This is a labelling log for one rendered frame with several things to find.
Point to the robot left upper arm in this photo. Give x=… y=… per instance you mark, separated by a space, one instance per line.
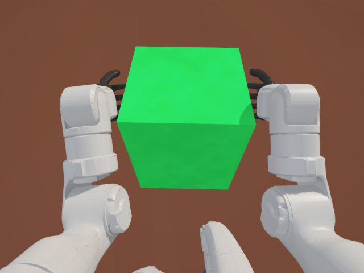
x=92 y=218

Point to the right robot forearm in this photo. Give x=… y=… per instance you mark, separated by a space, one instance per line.
x=293 y=113

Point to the right robot shin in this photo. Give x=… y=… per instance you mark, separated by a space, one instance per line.
x=208 y=266

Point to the carton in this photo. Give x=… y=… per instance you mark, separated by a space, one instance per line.
x=186 y=116

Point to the robot left hand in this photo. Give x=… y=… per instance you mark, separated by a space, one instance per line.
x=104 y=82

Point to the left robot forearm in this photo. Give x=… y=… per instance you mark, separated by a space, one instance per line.
x=86 y=112

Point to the robot right upper arm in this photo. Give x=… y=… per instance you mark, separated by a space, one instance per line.
x=302 y=218

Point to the robot right hand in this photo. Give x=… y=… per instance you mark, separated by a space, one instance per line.
x=266 y=79

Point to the robot right thigh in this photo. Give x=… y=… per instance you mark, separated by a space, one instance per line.
x=226 y=255

